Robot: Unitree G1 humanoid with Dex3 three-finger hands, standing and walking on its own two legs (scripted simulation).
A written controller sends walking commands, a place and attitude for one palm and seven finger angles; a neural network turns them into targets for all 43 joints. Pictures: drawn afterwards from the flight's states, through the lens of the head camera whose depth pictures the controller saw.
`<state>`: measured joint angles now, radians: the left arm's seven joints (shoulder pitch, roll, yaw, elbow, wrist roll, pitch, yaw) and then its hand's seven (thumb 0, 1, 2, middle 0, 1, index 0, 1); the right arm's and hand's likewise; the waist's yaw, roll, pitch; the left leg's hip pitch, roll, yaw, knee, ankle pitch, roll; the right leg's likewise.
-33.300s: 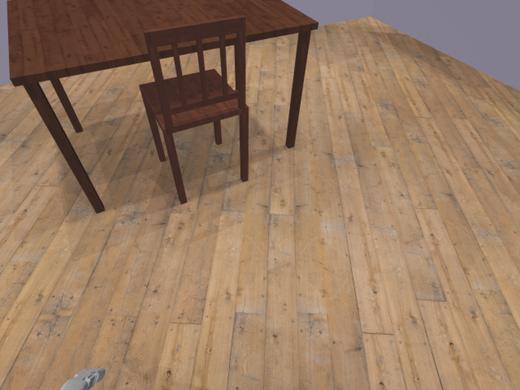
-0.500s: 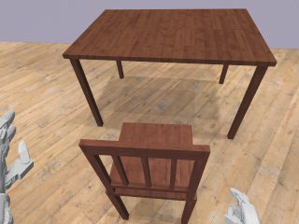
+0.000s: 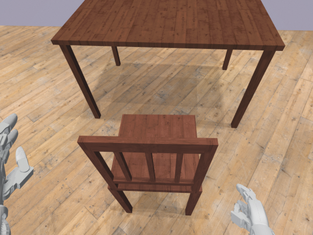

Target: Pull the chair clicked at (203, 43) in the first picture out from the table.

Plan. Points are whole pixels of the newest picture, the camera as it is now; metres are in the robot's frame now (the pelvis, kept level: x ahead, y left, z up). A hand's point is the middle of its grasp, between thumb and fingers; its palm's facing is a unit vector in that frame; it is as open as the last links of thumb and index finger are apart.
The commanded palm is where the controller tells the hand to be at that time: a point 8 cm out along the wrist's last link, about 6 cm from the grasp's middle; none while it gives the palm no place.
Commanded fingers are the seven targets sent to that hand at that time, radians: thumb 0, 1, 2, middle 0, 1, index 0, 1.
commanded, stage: step back with the hand held close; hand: left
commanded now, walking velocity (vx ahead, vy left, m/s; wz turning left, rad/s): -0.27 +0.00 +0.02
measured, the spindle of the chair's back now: (150, 167) +0.33 +0.06 -0.10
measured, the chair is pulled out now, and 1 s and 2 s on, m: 0.54 0.54 0.54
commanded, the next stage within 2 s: stop stepping back and stand still in 1.18 s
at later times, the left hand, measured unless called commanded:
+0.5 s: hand out of the picture +0.12 +0.28 +0.14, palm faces +0.47 -0.76 -0.44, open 7.4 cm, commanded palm +0.06 +0.31 +0.18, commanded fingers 0.00 0.90 0.90 -0.20 -0.30 -0.20 -0.30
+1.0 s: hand out of the picture +0.07 +0.27 +0.16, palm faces +0.48 -0.74 -0.47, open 7.4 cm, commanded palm -0.01 +0.31 +0.18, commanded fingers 0.00 0.90 0.90 -0.20 -0.30 -0.20 -0.30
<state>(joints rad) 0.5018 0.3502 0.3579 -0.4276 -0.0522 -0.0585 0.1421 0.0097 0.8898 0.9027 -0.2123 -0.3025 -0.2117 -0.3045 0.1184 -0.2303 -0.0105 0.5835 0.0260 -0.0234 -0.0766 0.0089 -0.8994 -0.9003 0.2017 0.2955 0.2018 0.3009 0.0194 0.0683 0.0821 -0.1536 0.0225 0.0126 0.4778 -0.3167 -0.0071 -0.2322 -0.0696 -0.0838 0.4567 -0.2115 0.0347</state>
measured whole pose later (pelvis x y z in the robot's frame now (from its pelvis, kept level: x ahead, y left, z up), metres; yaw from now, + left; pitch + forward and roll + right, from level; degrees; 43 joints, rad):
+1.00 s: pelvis -0.13 +0.00 -0.02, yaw +4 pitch +0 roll -3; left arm 0.51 0.42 0.44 -0.59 -0.01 -0.17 0.19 0.01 0.88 0.90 -0.22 -0.30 -0.22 -0.31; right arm 0.17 -0.21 -0.01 0.62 0.00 -0.10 -0.08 0.01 -0.90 -0.90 0.20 0.30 0.20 0.30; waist -0.01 0.01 0.08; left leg -0.48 0.05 -0.02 0.68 -0.18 0.02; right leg -0.50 -0.02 -0.05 0.70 -0.30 0.02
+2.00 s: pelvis -0.23 -0.04 +0.00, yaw +1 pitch -1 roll -1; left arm 0.55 0.38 0.37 -0.49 -0.01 -0.16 0.19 0.01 0.89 0.90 -0.21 -0.30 -0.21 -0.30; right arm 0.26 -0.20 0.00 0.64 0.01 -0.12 -0.07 0.01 -0.90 -0.90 0.20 0.30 0.20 0.30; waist -0.01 -0.02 0.03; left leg -0.24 0.00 -0.03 0.49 -0.23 0.00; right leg -0.24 0.01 -0.07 0.44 -0.17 -0.02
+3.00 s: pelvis -0.20 -0.04 +0.00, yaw +3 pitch -1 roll +0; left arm 0.31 0.13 0.01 1.07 0.01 0.02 0.03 0.00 0.91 0.90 -0.20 -0.30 -0.20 -0.30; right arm 0.35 -0.12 0.01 1.04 -0.02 0.01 -0.03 0.01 -0.91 -0.90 0.20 0.29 0.20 0.30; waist 0.01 0.00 0.03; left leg -0.20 -0.02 -0.04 0.46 -0.25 0.01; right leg -0.22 -0.02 -0.09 0.47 -0.23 -0.02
